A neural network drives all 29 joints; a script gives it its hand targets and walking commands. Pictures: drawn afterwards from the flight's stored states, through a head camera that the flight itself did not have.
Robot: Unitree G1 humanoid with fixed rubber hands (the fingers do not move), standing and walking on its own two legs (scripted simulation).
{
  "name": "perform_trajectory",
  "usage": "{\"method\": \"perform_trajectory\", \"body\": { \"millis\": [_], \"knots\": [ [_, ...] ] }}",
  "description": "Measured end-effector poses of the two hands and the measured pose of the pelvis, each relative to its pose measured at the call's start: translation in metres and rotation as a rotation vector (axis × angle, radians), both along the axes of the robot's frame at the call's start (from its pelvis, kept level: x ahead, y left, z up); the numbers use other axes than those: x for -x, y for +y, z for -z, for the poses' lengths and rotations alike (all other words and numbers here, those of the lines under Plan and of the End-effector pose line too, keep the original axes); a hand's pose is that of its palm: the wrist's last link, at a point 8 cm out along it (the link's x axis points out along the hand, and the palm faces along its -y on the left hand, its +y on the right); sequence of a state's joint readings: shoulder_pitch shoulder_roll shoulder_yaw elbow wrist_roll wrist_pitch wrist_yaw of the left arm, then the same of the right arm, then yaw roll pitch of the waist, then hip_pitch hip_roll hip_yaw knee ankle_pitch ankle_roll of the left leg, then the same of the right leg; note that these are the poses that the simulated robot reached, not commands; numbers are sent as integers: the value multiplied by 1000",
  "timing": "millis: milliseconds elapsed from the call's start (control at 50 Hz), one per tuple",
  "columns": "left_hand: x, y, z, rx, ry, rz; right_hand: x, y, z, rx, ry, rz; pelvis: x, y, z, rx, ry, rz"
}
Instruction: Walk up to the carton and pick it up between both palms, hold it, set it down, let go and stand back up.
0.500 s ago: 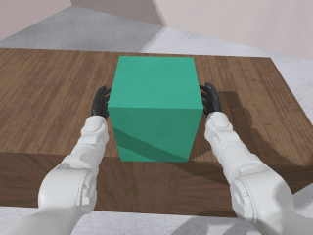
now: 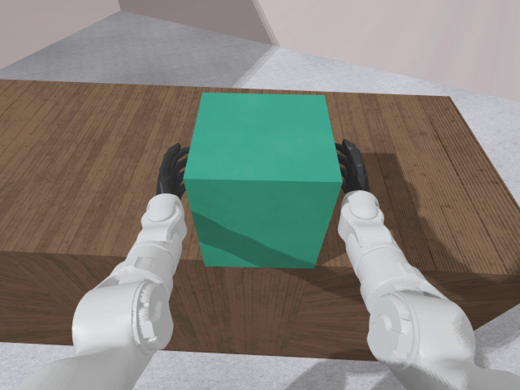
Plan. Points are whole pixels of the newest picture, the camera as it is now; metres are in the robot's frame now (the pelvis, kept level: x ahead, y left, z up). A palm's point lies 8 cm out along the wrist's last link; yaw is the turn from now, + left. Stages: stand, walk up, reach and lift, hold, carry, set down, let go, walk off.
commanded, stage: reach and lift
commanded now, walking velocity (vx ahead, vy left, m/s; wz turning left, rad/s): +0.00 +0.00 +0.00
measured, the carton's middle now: (261, 185) +0.46 +0.03 +0.05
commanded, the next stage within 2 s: none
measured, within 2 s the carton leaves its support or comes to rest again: leaves its support in 1.00 s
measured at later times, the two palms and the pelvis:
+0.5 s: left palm (170, 194) +0.41 +0.18 +0.08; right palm (355, 191) +0.41 -0.12 +0.09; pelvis +0.00 +0.00 +0.00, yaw +0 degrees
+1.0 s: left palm (170, 197) +0.40 +0.18 +0.08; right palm (356, 195) +0.40 -0.12 +0.09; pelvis -0.01 +0.00 +0.00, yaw +0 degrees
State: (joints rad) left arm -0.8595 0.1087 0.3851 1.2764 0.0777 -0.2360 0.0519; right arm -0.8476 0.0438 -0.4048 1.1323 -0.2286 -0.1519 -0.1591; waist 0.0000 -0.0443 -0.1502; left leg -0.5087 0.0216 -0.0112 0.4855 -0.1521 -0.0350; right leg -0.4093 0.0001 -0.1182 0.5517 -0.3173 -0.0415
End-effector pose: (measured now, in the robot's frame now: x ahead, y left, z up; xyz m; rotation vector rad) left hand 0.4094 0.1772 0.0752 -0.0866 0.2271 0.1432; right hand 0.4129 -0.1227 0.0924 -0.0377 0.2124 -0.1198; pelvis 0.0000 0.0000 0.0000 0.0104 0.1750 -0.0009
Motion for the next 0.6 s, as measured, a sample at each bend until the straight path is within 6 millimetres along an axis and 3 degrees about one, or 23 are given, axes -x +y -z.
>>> {"method": "perform_trajectory", "body": {
  "millis": [600],
  "knots": [
    [4, 0, 0, 8, -12, -2, 5, -1, 0, 0, -17, -4, 3, 1, 0, 1, -5, 1]
  ]
}}
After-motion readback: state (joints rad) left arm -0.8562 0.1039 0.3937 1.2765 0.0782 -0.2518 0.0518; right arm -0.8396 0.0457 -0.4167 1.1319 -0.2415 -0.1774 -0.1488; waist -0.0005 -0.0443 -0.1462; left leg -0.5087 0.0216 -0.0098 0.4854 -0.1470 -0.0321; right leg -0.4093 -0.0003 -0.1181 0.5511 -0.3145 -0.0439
